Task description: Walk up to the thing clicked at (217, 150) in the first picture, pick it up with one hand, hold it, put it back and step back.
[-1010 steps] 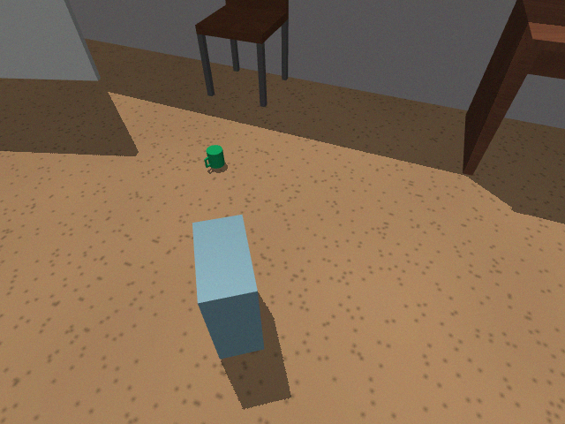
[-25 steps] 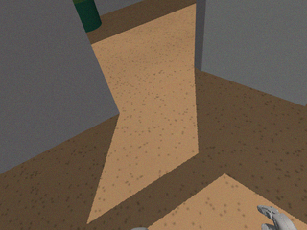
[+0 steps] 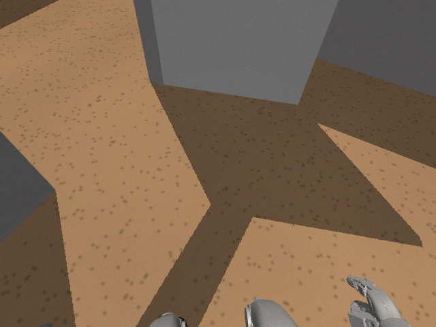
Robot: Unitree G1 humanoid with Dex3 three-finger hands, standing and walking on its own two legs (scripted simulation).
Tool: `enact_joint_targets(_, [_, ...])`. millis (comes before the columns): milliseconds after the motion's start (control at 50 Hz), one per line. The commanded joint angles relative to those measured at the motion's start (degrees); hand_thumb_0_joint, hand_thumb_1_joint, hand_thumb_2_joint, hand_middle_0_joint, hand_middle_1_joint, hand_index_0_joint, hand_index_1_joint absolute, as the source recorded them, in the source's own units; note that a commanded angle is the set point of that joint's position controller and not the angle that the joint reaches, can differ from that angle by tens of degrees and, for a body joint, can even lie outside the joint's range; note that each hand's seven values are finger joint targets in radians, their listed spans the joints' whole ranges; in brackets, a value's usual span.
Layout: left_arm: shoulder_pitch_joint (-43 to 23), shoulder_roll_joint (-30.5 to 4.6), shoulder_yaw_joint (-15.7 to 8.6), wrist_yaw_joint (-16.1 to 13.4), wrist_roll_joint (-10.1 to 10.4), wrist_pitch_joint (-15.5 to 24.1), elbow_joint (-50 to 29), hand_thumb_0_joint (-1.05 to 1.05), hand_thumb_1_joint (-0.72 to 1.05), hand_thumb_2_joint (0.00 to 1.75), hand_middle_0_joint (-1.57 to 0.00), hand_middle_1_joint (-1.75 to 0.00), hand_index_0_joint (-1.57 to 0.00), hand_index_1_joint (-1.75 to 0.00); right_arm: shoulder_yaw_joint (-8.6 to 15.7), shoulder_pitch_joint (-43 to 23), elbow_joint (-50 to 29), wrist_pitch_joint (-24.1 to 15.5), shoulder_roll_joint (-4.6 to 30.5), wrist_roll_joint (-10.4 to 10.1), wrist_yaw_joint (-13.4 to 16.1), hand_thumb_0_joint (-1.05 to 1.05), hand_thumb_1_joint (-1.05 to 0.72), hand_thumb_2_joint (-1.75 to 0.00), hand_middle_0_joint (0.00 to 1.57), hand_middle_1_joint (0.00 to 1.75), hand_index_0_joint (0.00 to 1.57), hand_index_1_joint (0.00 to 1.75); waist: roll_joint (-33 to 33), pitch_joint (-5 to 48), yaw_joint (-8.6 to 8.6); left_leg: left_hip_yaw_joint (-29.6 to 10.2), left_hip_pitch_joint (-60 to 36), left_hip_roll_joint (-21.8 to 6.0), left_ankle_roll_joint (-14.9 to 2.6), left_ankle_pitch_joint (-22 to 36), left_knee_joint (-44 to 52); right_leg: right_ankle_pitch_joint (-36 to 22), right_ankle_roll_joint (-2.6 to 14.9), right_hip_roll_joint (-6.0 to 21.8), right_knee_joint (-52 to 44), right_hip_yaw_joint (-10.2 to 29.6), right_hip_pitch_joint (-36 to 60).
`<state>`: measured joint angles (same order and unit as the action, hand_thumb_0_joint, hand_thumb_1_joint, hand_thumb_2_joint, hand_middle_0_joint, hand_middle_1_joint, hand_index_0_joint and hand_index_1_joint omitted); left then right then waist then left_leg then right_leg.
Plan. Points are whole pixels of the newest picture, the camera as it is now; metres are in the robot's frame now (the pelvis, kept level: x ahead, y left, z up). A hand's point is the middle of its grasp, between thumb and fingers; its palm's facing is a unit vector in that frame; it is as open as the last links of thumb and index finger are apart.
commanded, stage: walk up
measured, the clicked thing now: out of the picture +0.33 -1.48 -0.71
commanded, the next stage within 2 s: none
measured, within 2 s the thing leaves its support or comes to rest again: neither
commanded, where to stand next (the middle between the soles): +0.06 -0.06 m, yaw -91 degrees
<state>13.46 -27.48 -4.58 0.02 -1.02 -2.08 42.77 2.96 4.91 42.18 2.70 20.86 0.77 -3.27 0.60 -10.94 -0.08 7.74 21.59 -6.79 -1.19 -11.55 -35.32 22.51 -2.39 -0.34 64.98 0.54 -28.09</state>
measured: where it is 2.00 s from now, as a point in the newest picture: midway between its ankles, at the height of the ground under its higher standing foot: outside the picture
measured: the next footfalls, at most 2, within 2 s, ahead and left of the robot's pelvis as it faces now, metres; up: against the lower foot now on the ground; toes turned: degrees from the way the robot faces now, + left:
right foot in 0.22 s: -0.01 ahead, -0.12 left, +0.00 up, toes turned -20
left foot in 0.48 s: +0.13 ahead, +0.07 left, +0.00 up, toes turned -30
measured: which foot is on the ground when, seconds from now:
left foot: down 0.00-0.24, up 0.26-0.46, down 0.48-0.90, up 0.92-1.00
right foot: up 0.00-0.20, down 0.22-0.48, up 0.50-0.88, down 0.90-1.00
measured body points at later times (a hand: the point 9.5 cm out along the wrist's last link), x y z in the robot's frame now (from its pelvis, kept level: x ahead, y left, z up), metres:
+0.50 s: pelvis +0.00 +0.05 -0.01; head +0.02 +0.04 +0.44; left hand +0.25 +0.28 -0.11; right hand -0.11 -0.28 -0.11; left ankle +0.09 +0.09 -0.73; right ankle -0.05 -0.11 -0.72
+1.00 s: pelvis +0.01 +0.01 -0.01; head +0.00 -0.04 +0.44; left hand +0.34 +0.10 -0.08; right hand -0.23 -0.23 -0.13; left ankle +0.11 +0.09 -0.69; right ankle -0.09 -0.06 -0.73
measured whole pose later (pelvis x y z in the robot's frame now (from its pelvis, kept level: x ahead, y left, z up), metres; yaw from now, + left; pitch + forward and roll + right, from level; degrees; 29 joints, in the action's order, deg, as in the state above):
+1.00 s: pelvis +0.01 +0.01 -0.01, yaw -57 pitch -1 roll -1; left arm 15.6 -23.8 -2.4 0.2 -0.9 2.0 43.5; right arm 4.7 16.1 44.3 2.4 25.9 -0.1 -3.2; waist -5.3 -5.4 1.1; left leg 4.3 25.0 -6.7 1.1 -29.4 -58.7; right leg 20.7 1.4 -2.1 39.1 1.3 -17.8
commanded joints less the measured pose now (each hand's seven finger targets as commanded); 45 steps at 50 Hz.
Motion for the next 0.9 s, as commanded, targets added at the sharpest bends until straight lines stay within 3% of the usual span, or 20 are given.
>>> enact_joint_targets(0, [1.3, -8.3, -3.4, 2.3, -1.2, -0.4, -5.3, 0.00, 0.90, 0.90, -0.20, -0.30, -0.20, -0.30, 6.3, 4.4, -3.8, -3.0, 17.8, -0.2, 2.6, 0.00, -0.90, -0.90, 0.20, 0.30, 0.20, 0.30, -9.5, 13.9, 2.88, -12.7, -18.4, -17.9, -11.44, 3.9, 13.7, 1.4, -0.42, 5.1, -8.0, 1.8, -5.2])
enact_joint_targets(120, [4.3, -7.2, -4.1, 4.2, -0.6, -0.1, -4.9, 0.00, 0.90, 0.90, -0.20, -0.30, -0.20, -0.30, 7.4, 1.6, -5.3, -3.5, 19.8, 0.6, 2.2, 0.00, -0.90, -0.90, 0.20, 0.30, 0.20, 0.30, -11.5, 16.2, 0.72, -2.1, -9.0, -19.5, -7.88, -4.8, 13.0, 2.0, 2.83, 3.8, -19.4, -3.8, 7.5])
enact_joint_targets(180, [13.0, -8.6, -5.4, 4.0, -1.4, 0.3, -2.2, 0.00, 0.90, 0.90, -0.20, -0.30, -0.20, -0.30, 7.0, 0.5, -4.3, -2.8, 18.6, 0.9, 2.0, 0.00, -0.90, -0.90, 0.20, 0.30, 0.20, 0.30, -5.5, 19.9, -4.59, 4.3, 0.0, -14.1, -2.70, -15.9, 1.1, 0.6, 6.52, 1.6, -32.9, -4.6, 22.7])
enact_joint_targets(200, [13.3, -11.6, -6.1, 3.4, -1.9, 0.2, -2.2, 0.00, 0.90, 0.90, -0.20, -0.30, -0.20, -0.30, 5.7, 1.4, -3.8, -2.6, 15.0, 0.3, 1.9, 0.00, -0.90, -0.90, 0.20, 0.30, 0.20, 0.30, 7.3, 16.2, -6.11, 7.4, 9.3, -7.9, 0.59, -22.7, -10.7, 6.1, 10.11, 5.1, -40.8, 7.5, 25.0])
enact_joint_targets(220, [8.9, -16.2, -6.7, 3.0, -2.6, 0.4, -5.6, 0.00, 0.90, 0.90, -0.20, -0.30, -0.20, -0.30, 4.0, 0.1, -5.4, -2.9, 11.3, -0.6, 1.9, 0.00, -0.90, -0.90, 0.20, 0.30, 0.20, 0.30, 19.8, 10.4, -5.88, 7.5, 23.8, 2.2, 4.58, -26.9, -17.6, 11.5, 16.08, 13.8, -48.1, 31.4, 22.9])
enact_joint_targets(240, [5.6, -17.3, -6.5, 2.9, -2.6, 0.1, -7.0, 0.00, 0.90, 0.90, -0.20, -0.30, -0.20, -0.30, 4.6, -5.0, -5.9, -3.3, 15.2, -1.4, 2.5, 0.00, -0.90, -0.90, 0.20, 0.30, 0.20, 0.30, 14.7, 6.1, -6.00, -4.4, 20.5, 1.7, 5.13, -24.5, -20.4, 10.6, 19.92, 16.1, -50.9, 37.3, 13.5])
enact_joint_targets(300, [-1.8, -13.0, -5.1, 1.6, -1.3, 1.0, -8.9, 0.00, 0.90, 0.90, -0.20, -0.30, -0.20, -0.30, 4.5, 6.3, 0.0, -3.7, 15.3, -1.8, 2.0, 0.00, -0.90, -0.90, 0.20, 0.30, 0.20, 0.30, 12.1, 11.9, 0.86, -6.0, 14.3, 2.2, 4.38, -12.9, -19.3, -7.7, 13.54, 8.3, -42.4, 21.4, 18.2])
enact_joint_targets(380, [-2.0, -11.4, -4.2, 1.7, -1.3, 1.1, -9.7, 0.00, 0.90, 0.90, -0.20, -0.30, -0.20, -0.30, 4.2, 8.1, 0.5, -4.1, 15.6, -0.8, 2.4, 0.00, -0.90, -0.90, 0.20, 0.30, 0.20, 0.30, 8.1, 12.1, 0.22, -6.0, 1.2, 6.2, 2.85, -12.0, -11.3, -5.8, 12.87, 7.1, -40.5, 23.5, 8.3])
enact_joint_targets(420, [-7.3, -11.5, -3.5, 1.4, -1.2, 0.9, -9.9, 0.00, 0.90, 0.90, -0.20, -0.30, -0.20, -0.30, 4.5, 14.0, 1.6, -4.6, 15.1, -0.7, 2.8, 0.00, -0.90, -0.90, 0.20, 0.30, 0.20, 0.30, 7.2, 9.6, 5.20, -8.3, -14.7, 6.4, 0.99, -7.0, -1.2, -1.7, 10.49, 6.1, -37.1, 23.5, -5.5])
enact_joint_targets(440, [-7.3, -8.8, -2.6, 1.3, -0.9, 0.8, -9.9, 0.00, 0.90, 0.90, -0.20, -0.30, -0.20, -0.30, 5.2, 17.8, 2.0, -5.1, 16.5, 0.3, 3.4, 0.00, -0.90, -0.90, 0.20, 0.30, 0.20, 0.30, 2.1, 8.9, 7.42, -12.3, -22.0, 3.9, -0.08, -11.2, 9.4, 1.1, 6.31, 1.1, -30.7, 18.2, -12.1])
enact_joint_targets(460, [-3.2, -3.0, -1.1, 1.1, -0.7, 0.8, -9.1, 0.00, 0.90, 0.90, -0.20, -0.30, -0.20, -0.30, 6.2, 17.6, 1.5, -5.5, 21.5, 1.4, 4.0, 0.00, -0.90, -0.90, 0.20, 0.30, 0.20, 0.30, -15.3, 8.9, 5.97, -31.4, -21.5, -11.3, -1.75, -24.6, 19.7, 7.6, 3.67, -8.3, -13.0, 10.6, -16.1])
enact_joint_targets(480, [1.4, -8.1, -1.9, 0.3, -1.1, 0.6, -7.2, 0.00, 0.90, 0.90, -0.20, -0.30, -0.20, -0.30, 6.2, 10.9, -0.8, -5.4, 23.4, 0.8, 3.6, 0.00, -0.90, -0.90, 0.20, 0.30, 0.20, 0.30, -12.0, 6.1, 2.57, -42.9, -10.3, -23.0, -5.06, -32.9, 26.4, 6.6, 2.53, -5.0, -4.3, 9.0, -14.7])
enact_joint_targets(500, [0.4, -11.7, -3.0, 0.3, -1.4, 0.7, -5.4, 0.00, 0.90, 0.90, -0.20, -0.30, -0.20, -0.30, 6.4, 7.2, -1.4, -5.6, 22.7, 0.5, 3.3, 0.00, -0.90, -0.90, 0.20, 0.30, 0.20, 0.30, -6.8, 2.3, 1.64, -41.5, -3.3, -23.3, -5.61, -34.1, 28.6, 3.4, 2.38, -2.1, -0.8, 9.0, -11.7])
enact_joint_targets(560, [5.0, -10.9, -4.0, 2.3, -0.1, 0.2, -1.5, 0.00, 0.90, 0.90, -0.20, -0.30, -0.20, -0.30, 5.0, 3.7, -1.5, -6.3, 18.2, 0.6, 3.2, 0.00, -0.90, -0.90, 0.20, 0.30, 0.20, 0.30, -10.5, 5.4, -1.30, -19.4, -3.3, -11.7, 0.02, -21.2, 25.2, -5.0, 1.92, 0.9, -2.9, 5.7, -3.7])
enact_joint_targets(620, [3.3, -8.3, -2.7, 4.0, 0.1, 0.2, -2.3, 0.00, 0.90, 0.90, -0.20, -0.30, -0.20, -0.30, 5.0, 5.4, -1.1, -5.9, 17.2, 1.0, 2.7, 0.00, -0.90, -0.90, 0.20, 0.30, 0.20, 0.30, -12.0, 7.6, 1.34, -10.3, -9.8, -9.8, -2.77, -18.2, 23.6, -6.8, 1.01, 2.1, -9.1, 1.1, -4.2])
enact_joint_targets(680, [-0.6, -7.8, -1.9, 4.1, -0.1, 0.7, -4.0, 0.00, 0.90, 0.90, -0.20, -0.30, -0.20, -0.30, 5.7, 9.1, -1.5, -5.7, 18.8, 1.3, 2.0, 0.00, -0.90, -0.90, 0.20, 0.30, 0.20, 0.30, -10.9, 8.7, 3.35, -7.8, -13.0, -13.1, -6.54, -18.6, 22.2, -3.3, 0.96, 3.2, -15.9, -1.8, -3.4])
enact_joint_targets(760, [-2.9, -8.5, -1.7, 3.0, 0.1, 1.9, -3.4, 0.00, 0.90, 0.90, -0.20, -0.30, -0.20, -0.30, 5.7, 12.3, -2.9, -4.9, 18.9, 0.1, 0.9, 0.00, -0.90, -0.90, 0.20, 0.30, 0.20, 0.30, -9.0, 11.4, 5.09, -3.0, -12.1, -13.6, -6.70, -14.4, 17.1, -3.8, 2.25, 1.3, -22.0, -5.4, 2.5])
enact_joint_targets(840, [5.1, -8.3, -2.3, 1.3, -0.5, 3.5, -1.0, 0.00, 0.90, 0.90, -0.20, -0.30, -0.20, -0.30, 5.6, 9.3, -5.2, -3.2, 17.6, -0.4, 0.1, 0.00, -0.90, -0.90, 0.20, 0.30, 0.20, 0.30, -7.7, 13.2, 0.12, 1.0, -6.1, -12.9, -6.56, -13.9, 4.2, -3.1, 4.87, 0.0, -33.6, -6.3, 13.6])
enact_joint_targets(860, [8.5, -10.1, -3.2, 0.7, -0.7, 4.2, 0.1, 0.00, 0.90, 0.90, -0.20, -0.30, -0.20, -0.30, 4.8, 10.1, -5.4, -2.9, 15.0, -0.4, 0.2, 0.00, -0.90, -0.90, 0.20, 0.30, 0.20, 0.30, -1.1, 14.8, -1.78, 3.7, -0.3, -9.3, -4.61, -10.5, -7.3, -0.4, 6.52, -0.2, -37.9, -0.9, 22.1])
enact_joint_targets(880, [11.4, -14.6, -4.5, -0.2, -1.0, 4.9, -0.1, 0.00, 0.90, 0.90, -0.20, -0.30, -0.20, -0.30, 3.6, 10.1, -6.7, -2.9, 11.4, -0.9, 0.1, 0.00, -0.90, -0.90, 0.20, 0.30, 0.20, 0.30, 11.2, 13.0, -3.86, 5.5, 14.1, -2.7, -1.12, -15.6, -23.2, 3.9, 11.54, 9.7, -44.9, 20.7, 29.3])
